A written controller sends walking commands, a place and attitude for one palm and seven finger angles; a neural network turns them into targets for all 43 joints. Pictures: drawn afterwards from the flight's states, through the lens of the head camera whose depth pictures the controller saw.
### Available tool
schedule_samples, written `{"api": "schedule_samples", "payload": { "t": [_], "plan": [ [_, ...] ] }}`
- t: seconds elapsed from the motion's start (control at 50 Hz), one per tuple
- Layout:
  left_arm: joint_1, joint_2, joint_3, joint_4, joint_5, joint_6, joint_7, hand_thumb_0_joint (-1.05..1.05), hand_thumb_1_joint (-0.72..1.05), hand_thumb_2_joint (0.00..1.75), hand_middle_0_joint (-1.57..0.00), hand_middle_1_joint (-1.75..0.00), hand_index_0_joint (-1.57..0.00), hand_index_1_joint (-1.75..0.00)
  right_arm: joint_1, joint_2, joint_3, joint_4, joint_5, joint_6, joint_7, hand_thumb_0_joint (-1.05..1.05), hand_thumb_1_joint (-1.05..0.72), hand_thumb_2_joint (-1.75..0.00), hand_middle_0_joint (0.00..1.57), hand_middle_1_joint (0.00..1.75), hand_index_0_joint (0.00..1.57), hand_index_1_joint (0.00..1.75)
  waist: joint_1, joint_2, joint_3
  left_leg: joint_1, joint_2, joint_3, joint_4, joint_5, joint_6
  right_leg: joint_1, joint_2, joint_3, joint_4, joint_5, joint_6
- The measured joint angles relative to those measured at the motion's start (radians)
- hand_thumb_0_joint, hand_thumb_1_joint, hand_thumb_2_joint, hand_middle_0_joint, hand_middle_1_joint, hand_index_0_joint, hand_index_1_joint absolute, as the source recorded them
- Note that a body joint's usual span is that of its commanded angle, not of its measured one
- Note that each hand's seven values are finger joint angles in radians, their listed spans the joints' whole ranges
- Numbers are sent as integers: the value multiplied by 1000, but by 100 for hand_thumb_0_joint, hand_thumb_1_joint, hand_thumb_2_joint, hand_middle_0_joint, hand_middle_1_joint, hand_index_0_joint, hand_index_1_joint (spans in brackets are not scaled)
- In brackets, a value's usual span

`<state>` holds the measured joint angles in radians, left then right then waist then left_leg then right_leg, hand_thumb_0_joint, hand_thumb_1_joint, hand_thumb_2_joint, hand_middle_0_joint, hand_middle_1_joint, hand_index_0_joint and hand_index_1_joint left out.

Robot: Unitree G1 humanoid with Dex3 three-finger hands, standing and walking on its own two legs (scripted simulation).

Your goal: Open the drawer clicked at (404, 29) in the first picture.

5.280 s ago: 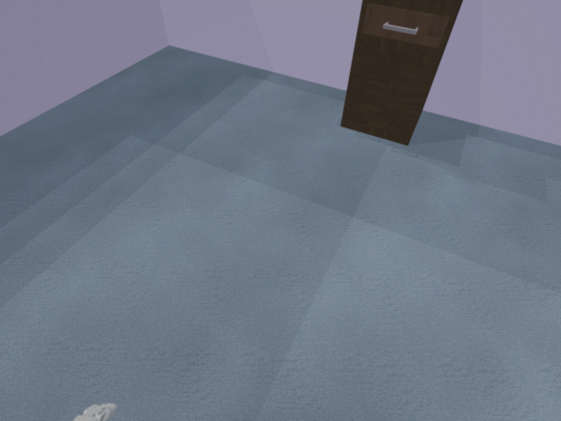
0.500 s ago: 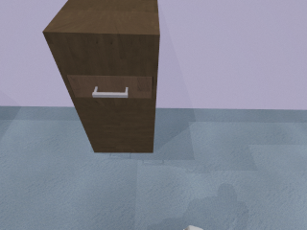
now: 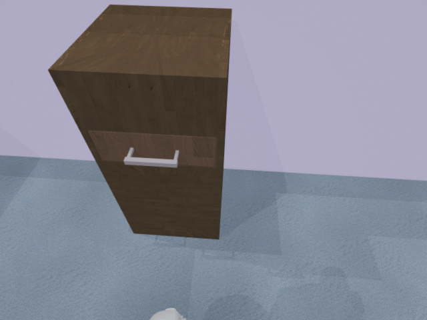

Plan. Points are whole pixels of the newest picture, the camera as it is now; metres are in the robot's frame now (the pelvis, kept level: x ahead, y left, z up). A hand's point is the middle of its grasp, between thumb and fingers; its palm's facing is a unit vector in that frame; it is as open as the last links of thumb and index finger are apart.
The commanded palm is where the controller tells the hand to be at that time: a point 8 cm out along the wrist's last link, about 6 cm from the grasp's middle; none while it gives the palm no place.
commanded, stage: come to a stop and stand still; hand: left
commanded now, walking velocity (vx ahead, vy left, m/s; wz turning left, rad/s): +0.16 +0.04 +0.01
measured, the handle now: (152, 157) +0.58 +0.24 -0.13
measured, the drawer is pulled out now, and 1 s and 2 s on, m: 0.00 0.00 0.00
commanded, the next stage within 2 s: look again from close up in 1.18 s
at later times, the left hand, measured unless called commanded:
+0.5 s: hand out of the picture +0.12 +0.20 -0.17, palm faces +0.01 -0.96 -0.26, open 7.4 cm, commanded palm none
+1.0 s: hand out of the picture +0.08 +0.10 -0.18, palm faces +0.06 -0.98 -0.21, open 7.2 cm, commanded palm none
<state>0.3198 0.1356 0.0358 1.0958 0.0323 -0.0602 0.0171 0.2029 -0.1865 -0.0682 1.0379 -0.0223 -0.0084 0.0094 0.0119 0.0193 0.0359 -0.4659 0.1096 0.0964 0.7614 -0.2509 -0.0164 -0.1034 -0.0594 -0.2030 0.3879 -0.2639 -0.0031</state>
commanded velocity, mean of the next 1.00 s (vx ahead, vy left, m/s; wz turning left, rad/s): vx -0.07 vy -0.05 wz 0.00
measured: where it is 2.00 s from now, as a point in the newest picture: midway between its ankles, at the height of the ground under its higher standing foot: outside the picture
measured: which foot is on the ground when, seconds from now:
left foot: up 0.00-0.08, down 0.10-0.56, up 0.58-0.88, down 0.90-1.00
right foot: down 0.00-0.10, up 0.12-0.54, down 0.56-1.00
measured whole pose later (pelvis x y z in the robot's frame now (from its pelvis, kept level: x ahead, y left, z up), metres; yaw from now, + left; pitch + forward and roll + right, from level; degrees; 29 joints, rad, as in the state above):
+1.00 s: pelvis +0.03 -0.08 +0.00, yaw +0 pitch -1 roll +0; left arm 0.19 0.16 0.03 1.07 0.00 0.00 0.04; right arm 0.28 -0.12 -0.02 1.13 -0.01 0.02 -0.04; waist 0.00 0.00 0.04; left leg -0.12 0.05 0.03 0.44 -0.30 -0.04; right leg -0.22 0.05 -0.13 0.42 -0.20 -0.09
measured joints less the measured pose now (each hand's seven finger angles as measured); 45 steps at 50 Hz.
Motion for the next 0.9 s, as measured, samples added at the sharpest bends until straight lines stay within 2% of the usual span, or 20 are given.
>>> {"api": "schedule_samples", "payload": {
  "t": [0.06,0.1,0.14,0.18,0.28,0.4,0.48,0.56,0.58,0.64,0.72,0.8,0.84,0.9],
  "plan": [
    [37,-4,-2,21,-1,10,-3,-1,92,90,-20,-30,-20,-30,-34,1,9,-15,0,-8,4,0,-91,-90,20,30,20,29,24,-13,11,54,-15,14,-127,26,8,22,-8,-2,28,-43,23],
    [68,-6,-3,33,-5,20,-5,0,91,90,-20,-30,-20,-30,-41,-1,18,-26,-2,-23,4,0,-91,-90,20,30,20,29,32,-14,9,116,-24,24,-221,83,17,15,-14,2,99,-99,39],
    [64,6,-4,49,-12,41,-3,0,91,90,-20,-30,-20,-30,-54,18,25,-28,-4,-33,-7,0,-91,-90,20,30,20,29,35,-50,24,116,-48,40,-178,52,44,-46,-39,49,266,-190,26],
    [50,13,-8,52,-15,57,5,0,91,90,-20,-30,-20,-30,-64,37,40,-25,-2,-28,-22,0,-91,-90,20,30,20,29,40,-69,35,142,-62,57,-186,24,60,-112,-36,98,399,-253,20],
    [-11,15,-13,27,-18,78,12,0,91,90,-20,-30,-20,-30,-93,57,45,-13,12,-8,-54,-1,-93,-90,21,30,21,30,25,-62,57,204,-79,69,-289,61,66,-216,-22,140,457,-219,37],
    [-86,52,16,-49,-8,115,12,0,91,90,-20,-30,-20,-30,-98,41,30,-17,5,21,-57,-2,-93,-90,21,30,21,30,5,-48,59,205,-56,70,-313,78,48,-316,8,167,576,-192,43],
    [-128,72,26,-92,-9,119,12,0,91,90,-20,-30,-20,-30,-77,20,15,-11,-3,36,-51,-1,-92,-90,21,30,21,30,-7,-31,55,193,-33,63,-298,79,22,-287,9,166,494,-175,36],
    [-136,78,20,-122,-7,95,10,0,91,90,-20,-30,-20,-30,-46,-6,1,-7,0,49,-39,0,-91,-90,21,30,21,30,-17,-12,35,157,-16,60,-233,58,-14,-168,0,160,221,-53,26],
    [-139,72,19,-119,-3,88,12,0,91,90,-20,-30,-20,-29,-42,-15,-2,-4,3,53,-36,0,-91,-90,21,30,21,30,-19,4,35,142,-8,49,-198,25,-18,-165,12,157,212,-68,13],
    [-138,46,-1,-114,2,84,11,0,91,90,-20,-30,-20,-30,-20,-33,-9,-4,7,76,-33,0,-91,-90,20,30,20,30,-35,36,27,99,-38,-31,-52,-171,-1,-164,30,141,208,-55,-29],
    [-135,21,-12,-103,-4,82,11,0,90,90,-20,-30,-20,-30,11,-25,-1,13,8,75,-31,0,-91,-90,20,30,20,29,-41,30,10,92,-69,-64,99,-181,4,-142,45,131,138,-7,-55],
    [-143,8,-13,-98,-8,73,14,0,91,90,-21,-30,-20,-30,43,-2,11,34,12,67,-32,0,-91,-90,20,30,20,29,-37,19,1,161,-70,-65,31,-179,-1,-136,69,108,93,21,-74],
    [-146,7,-14,-92,-10,67,13,0,92,90,-21,-30,-20,-30,52,11,19,46,12,63,-35,0,-91,-90,20,30,20,29,-31,14,1,213,-68,-64,-67,-167,-2,-140,83,95,83,30,-83],
    [-144,2,-17,-72,-20,63,14,0,91,90,-21,-30,-20,-30,65,25,32,62,11,46,-40,0,-91,-90,20,30,20,29,-29,20,-1,304,-58,-77,-264,-67,5,-151,109,68,87,32,-87]
  ]
}}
